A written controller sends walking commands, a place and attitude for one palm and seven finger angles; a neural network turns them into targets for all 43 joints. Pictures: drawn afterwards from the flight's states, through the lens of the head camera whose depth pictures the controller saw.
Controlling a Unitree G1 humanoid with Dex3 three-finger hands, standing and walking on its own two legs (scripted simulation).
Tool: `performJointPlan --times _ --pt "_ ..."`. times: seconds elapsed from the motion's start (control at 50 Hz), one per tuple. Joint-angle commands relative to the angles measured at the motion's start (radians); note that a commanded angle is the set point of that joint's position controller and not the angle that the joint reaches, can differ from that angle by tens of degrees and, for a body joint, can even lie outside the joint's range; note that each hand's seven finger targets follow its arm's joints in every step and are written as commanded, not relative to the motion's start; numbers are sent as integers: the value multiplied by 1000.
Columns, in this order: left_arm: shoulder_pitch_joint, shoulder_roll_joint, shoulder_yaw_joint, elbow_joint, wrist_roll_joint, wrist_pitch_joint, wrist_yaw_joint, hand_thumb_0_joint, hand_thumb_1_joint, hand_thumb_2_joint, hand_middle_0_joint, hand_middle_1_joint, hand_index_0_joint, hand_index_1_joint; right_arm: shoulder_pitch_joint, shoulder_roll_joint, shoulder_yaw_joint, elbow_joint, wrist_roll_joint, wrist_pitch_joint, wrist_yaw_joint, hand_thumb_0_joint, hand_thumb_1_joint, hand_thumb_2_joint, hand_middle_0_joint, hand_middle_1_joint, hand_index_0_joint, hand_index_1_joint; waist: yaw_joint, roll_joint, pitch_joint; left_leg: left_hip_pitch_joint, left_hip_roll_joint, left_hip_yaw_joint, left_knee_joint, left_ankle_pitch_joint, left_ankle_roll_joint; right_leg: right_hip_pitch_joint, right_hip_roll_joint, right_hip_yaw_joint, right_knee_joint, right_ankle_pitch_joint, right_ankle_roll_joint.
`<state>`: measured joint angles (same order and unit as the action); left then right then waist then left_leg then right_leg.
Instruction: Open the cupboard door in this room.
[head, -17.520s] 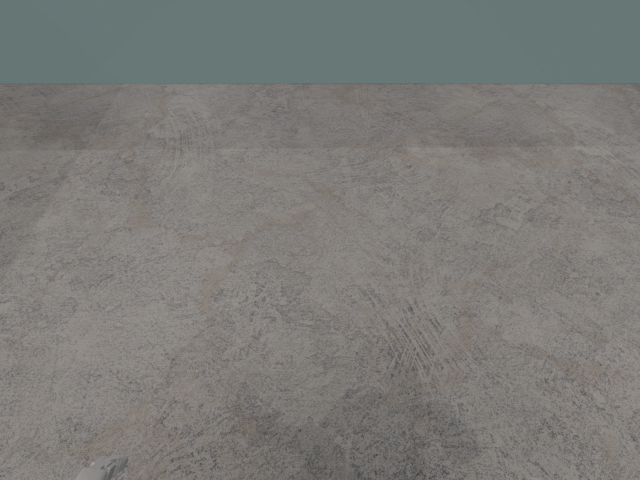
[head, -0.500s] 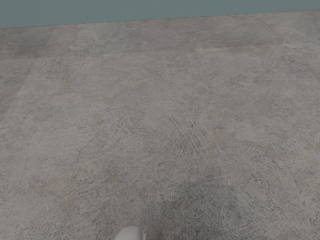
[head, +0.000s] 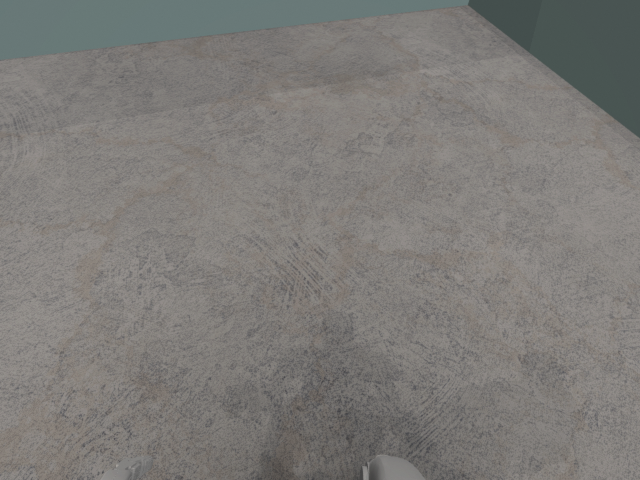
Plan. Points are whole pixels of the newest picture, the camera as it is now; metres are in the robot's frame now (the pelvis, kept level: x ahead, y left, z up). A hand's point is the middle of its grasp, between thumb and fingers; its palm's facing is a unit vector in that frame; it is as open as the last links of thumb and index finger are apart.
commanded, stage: turn or walk to find it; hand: left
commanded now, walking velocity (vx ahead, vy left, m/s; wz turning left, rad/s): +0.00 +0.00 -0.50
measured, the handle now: out of the picture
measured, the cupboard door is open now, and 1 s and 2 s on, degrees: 0 0 0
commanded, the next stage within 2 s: none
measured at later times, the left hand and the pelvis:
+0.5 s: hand out of the picture +0.11 +0.13 -0.16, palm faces -0.21 -0.95 -0.23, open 7.4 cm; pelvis +0.00 -0.04 +0.00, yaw -14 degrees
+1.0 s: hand (248, 450) +0.18 +0.11 -0.16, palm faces -0.47 -0.84 -0.26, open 7.4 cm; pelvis -0.01 -0.03 -0.01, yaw -30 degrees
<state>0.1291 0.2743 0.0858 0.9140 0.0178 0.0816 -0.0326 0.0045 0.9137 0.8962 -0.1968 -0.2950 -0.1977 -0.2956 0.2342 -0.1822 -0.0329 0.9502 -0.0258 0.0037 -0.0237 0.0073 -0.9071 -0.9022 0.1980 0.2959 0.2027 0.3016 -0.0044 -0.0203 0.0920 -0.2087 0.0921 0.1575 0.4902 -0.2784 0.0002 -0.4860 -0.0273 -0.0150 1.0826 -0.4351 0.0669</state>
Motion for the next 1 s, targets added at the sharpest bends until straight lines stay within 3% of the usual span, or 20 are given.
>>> performJointPlan --times 0.0,0.06,0.1,0.12,0.14,0.16,0.2,0.26,0.48,0.52,0.56,0.58,0.6,0.62,0.66,0.7,0.78,0.92,0.96,0.98 --pt "-95 18 -6 -100 0 -31 -2 0 900 900 -200 -300 -200 -300 74 -218 -70 -38 -1 -15 -5 0 -900 -900 200 300 200 300 -54 195 -111 170 251 -129 -101 532 142 -5 -20 -50 -181 -45 3" --pt "-66 18 -9 -92 -2 -42 2 0 900 900 -200 -300 -200 -300 61 -234 -80 -29 -2 -8 3 0 -900 -900 200 300 200 300 -47 245 -123 169 255 -91 -38 570 118 82 8 -95 -352 -24 -19" --pt "17 38 -1 -68 -2 -54 5 0 900 900 -200 -300 -200 -300 34 -237 -82 -36 4 -5 6 0 -900 -900 200 300 200 300 0 214 -150 99 234 -40 62 494 61 241 14 -107 -567 159 -36" --pt "83 89 8 -42 2 -65 12 0 900 900 -200 -300 -200 -300 39 -214 -79 -42 10 -4 10 0 -900 -900 200 300 200 300 31 101 -179 -17 198 2 199 371 2 416 -41 -43 -689 324 -60" --pt "149 206 30 -23 11 -79 28 0 900 900 -200 -300 -200 -300 20 -131 -55 -85 15 -1 14 0 -900 -900 200 300 200 300 64 -236 -197 -327 78 49 415 -178 -62 621 -303 279 -718 695 -155" --pt "191 230 31 -13 -8 -71 38 0 900 900 -200 -300 -200 -300 -47 -127 -46 -120 15 15 4 0 -900 -900 200 300 200 300 91 -228 -190 -378 29 -64 572 -370 -72 533 -404 335 -684 964 -244" --pt "117 186 35 -29 -4 -62 53 0 900 900 -200 -300 -200 -300 -87 -133 -46 -108 14 31 -10 0 -900 -900 200 300 200 300 67 -226 -126 -414 26 -176 695 -292 -59 429 -326 335 -715 731 -275" --pt "9 123 17 -67 -4 -65 50 0 900 900 -200 -300 -200 -300 -32 -138 -48 -62 6 30 2 0 -900 -900 200 300 200 300 6 -116 -133 -354 28 -153 663 -130 -79 384 -220 205 -704 635 -223" --pt "76 153 28 -39 8 -66 46 0 900 900 -200 -300 -200 -300 -120 -133 -37 -107 17 15 -5 0 -900 -900 200 300 200 300 33 -116 -148 -262 -31 -144 361 -163 -78 384 -203 328 -680 673 -265" --pt "57 158 31 -42 7 -62 45 0 900 900 -200 -300 -200 -300 -98 -132 -36 -105 22 9 -9 0 -900 -900 200 300 200 300 20 -119 -152 -164 -49 -134 234 -139 -68 328 -190 350 -656 688 -251" --pt "14 150 29 -42 -1 -55 43 0 900 900 -200 -300 -200 -300 -11 -135 -37 -82 25 0 -13 0 -900 -900 200 300 200 300 -27 -105 -169 4 -58 -123 11 13 -58 249 -146 336 -592 624 -192" --pt "15 121 22 -52 -8 -52 41 0 900 900 -200 -300 -200 -300 28 -169 -41 -72 22 -11 -16 0 -900 -900 200 300 200 300 -41 -26 -197 154 2 -166 -109 97 -37 147 -77 287 -509 517 -143" --pt "51 59 12 -67 -15 -47 33 0 900 900 -200 -300 -200 -300 33 -256 -56 -83 9 -18 -14 0 -900 -900 200 300 200 300 -33 248 -205 261 241 -403 -181 246 44 -39 62 157 -332 137 -76" --pt "66 55 9 -76 -4 -48 29 0 900 900 -200 -300 -200 -300 23 -301 -63 -101 9 -6 -10 0 -900 -900 200 300 200 300 -24 324 -169 178 388 -471 -188 340 140 -77 76 58 -115 -187 -42" --pt "35 85 24 -61 4 -38 25 0 900 900 -200 -300 -200 -300 -44 -250 -52 -121 4 -12 -17 0 -900 -900 200 300 200 300 -11 249 -126 75 342 -404 -188 334 150 -99 31 94 100 -135 -19" --pt "49 69 24 -50 4 -37 10 0 900 900 -200 -300 -200 -300 -88 -204 -44 -130 -2 -14 -13 0 -900 -900 200 300 200 300 16 168 -87 54 248 -249 -161 376 135 -91 10 58 147 -37 -7" --pt "27 38 14 -59 0 -28 2 0 900 900 -200 -300 -200 -300 -26 -193 -54 -107 2 -16 -8 0 -900 -900 200 300 200 300 -9 174 -97 99 225 -153 -142 431 138 -68 -12 7 60 1 8" --pt "-30 15 -4 -87 0 -41 1 0 900 900 -200 -300 -200 -300 17 -233 -80 -66 -3 -6 6 0 -900 -900 200 300 200 300 -41 237 -112 122 269 -79 -64 498 126 72 -9 -85 -289 -35 -13" --pt "17 27 -2 -71 -1 -50 4 0 900 900 -200 -300 -200 -300 5 -235 -83 -61 0 -3 9 0 -900 -900 200 300 200 300 -14 227 -133 92 253 -45 10 478 88 174 10 -104 -452 80 -31" --pt "78 47 4 -54 0 -59 7 0 900 900 -200 -300 -200 -300 -10 -232 -83 -65 3 -1 10 0 -900 -900 200 300 200 300 23 180 -157 46 229 -6 104 416 43 286 11 -109 -592 211 -42"
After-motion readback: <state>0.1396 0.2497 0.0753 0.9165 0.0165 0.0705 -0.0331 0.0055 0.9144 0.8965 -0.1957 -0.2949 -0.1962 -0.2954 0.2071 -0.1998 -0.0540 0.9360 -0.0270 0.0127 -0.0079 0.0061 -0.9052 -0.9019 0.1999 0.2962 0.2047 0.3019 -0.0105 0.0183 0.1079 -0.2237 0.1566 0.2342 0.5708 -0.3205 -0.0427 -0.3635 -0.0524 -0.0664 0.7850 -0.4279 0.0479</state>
